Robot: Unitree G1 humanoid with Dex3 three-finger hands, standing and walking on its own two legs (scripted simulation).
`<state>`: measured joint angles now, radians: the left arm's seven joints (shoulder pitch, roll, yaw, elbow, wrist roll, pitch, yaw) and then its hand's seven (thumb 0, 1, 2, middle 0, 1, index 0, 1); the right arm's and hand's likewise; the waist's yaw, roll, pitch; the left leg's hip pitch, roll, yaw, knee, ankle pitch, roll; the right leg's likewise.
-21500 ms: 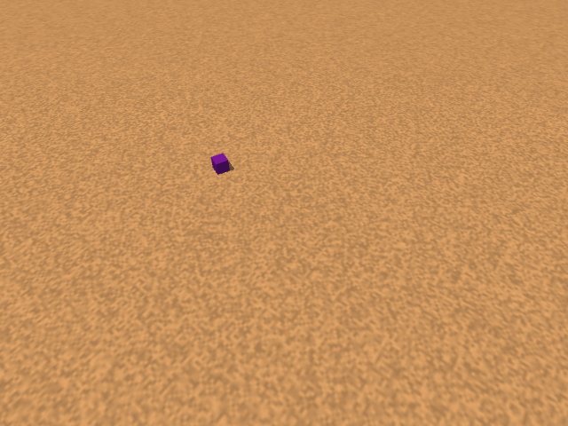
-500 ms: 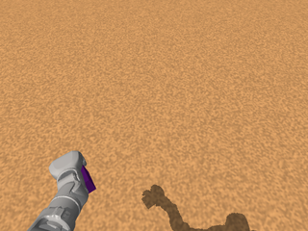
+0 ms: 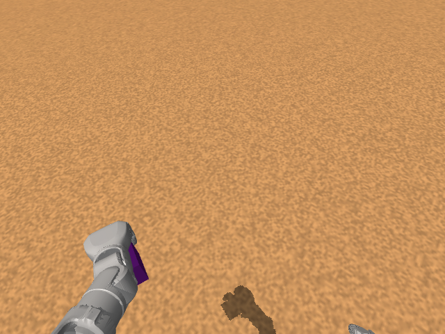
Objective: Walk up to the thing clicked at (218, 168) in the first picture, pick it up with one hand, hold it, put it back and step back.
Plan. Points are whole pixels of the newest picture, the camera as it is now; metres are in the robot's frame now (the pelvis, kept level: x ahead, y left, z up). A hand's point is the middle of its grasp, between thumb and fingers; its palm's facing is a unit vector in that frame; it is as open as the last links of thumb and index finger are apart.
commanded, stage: hold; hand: left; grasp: from above
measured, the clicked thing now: (123, 267) +0.31 +0.23 -0.10
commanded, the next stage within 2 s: crouch in 1.56 s
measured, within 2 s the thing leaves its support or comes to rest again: neither
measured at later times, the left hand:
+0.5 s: hand (117, 263) +0.29 +0.22 -0.04, palm faces -0.38 -0.22 -0.90, open 9.7 cm
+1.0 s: hand (110, 264) +0.28 +0.22 -0.02, palm faces -0.37 -0.23 -0.90, open 9.7 cm
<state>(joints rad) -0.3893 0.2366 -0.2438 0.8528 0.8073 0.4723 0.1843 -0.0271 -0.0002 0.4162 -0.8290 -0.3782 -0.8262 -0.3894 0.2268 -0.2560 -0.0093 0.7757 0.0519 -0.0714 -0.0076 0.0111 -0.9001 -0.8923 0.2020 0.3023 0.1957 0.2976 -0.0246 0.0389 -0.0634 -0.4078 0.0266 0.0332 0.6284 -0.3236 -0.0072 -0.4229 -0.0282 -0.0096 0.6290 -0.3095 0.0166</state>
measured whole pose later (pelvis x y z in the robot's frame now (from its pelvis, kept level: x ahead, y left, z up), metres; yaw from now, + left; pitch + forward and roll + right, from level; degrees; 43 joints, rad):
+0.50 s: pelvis -0.01 +0.00 +0.01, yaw +0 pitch +3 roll +0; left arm -0.34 0.25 -0.28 0.74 0.83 0.50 0.10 -0.03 0.01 0.41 -0.82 -0.39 -0.82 -0.40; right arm 0.20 -0.26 0.01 0.75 0.05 -0.06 0.01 0.01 -0.91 -0.90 0.20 0.30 0.19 0.30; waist -0.01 0.05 -0.04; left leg -0.31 0.03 0.04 0.54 -0.28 -0.01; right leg -0.33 -0.03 -0.01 0.55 -0.26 0.02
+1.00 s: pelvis -0.01 +0.00 +0.01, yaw +0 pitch +1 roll +0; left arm -0.31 0.28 -0.30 0.62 0.83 0.54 0.02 -0.03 0.00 0.41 -0.82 -0.39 -0.82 -0.39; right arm 0.18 -0.26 0.02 0.72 0.06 -0.07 0.00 0.01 -0.91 -0.90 0.20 0.30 0.19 0.30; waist 0.01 0.06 -0.03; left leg -0.27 0.02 0.04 0.51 -0.25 -0.01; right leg -0.29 -0.03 -0.01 0.52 -0.24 0.01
